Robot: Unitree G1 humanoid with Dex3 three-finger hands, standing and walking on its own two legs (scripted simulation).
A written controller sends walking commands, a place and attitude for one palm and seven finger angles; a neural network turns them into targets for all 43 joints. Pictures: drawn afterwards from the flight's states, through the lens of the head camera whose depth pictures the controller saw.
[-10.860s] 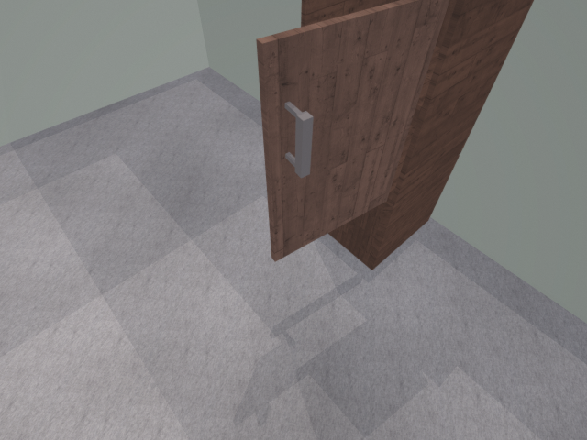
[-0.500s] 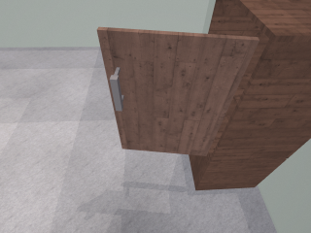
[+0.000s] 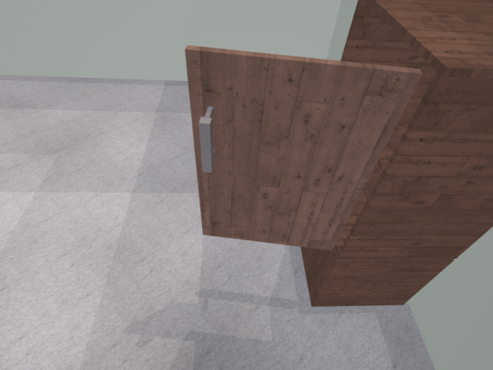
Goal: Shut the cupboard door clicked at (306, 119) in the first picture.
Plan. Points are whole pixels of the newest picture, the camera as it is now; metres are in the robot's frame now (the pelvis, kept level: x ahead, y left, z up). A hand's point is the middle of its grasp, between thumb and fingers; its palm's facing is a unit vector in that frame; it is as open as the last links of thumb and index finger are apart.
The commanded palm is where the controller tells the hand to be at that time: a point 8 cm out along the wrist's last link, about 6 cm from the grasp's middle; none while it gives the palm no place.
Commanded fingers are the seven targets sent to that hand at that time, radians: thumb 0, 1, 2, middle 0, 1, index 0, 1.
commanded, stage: shuffle to correct the standing spot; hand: left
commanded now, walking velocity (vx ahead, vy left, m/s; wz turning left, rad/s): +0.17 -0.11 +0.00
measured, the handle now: (208, 140) +0.54 +0.12 +0.07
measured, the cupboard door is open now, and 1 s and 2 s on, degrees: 82 82 82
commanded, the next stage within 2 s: come to a stop and stand still in 0.32 s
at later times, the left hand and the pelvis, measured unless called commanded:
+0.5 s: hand out of the picture +0.03 +0.12 -0.19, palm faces +0.03 -0.99 -0.15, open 7.4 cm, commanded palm none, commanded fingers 0.00 0.90 0.90 -0.20 -0.30 -0.20 -0.30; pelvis +0.06 -0.04 -0.01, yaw -1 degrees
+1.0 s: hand out of the picture +0.08 +0.14 -0.17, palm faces +0.00 -0.98 -0.21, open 7.4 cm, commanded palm none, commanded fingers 0.00 0.90 0.90 -0.20 -0.30 -0.20 -0.30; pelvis +0.06 -0.04 +0.00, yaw -2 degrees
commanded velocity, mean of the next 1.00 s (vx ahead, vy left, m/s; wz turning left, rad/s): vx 0.02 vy -0.04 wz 0.00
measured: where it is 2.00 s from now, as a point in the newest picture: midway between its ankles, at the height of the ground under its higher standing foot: outside the picture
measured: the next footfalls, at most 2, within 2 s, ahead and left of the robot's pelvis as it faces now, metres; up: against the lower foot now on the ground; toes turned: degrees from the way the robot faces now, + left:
left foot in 0.62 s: +0.17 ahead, +0.05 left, +0.00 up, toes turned +0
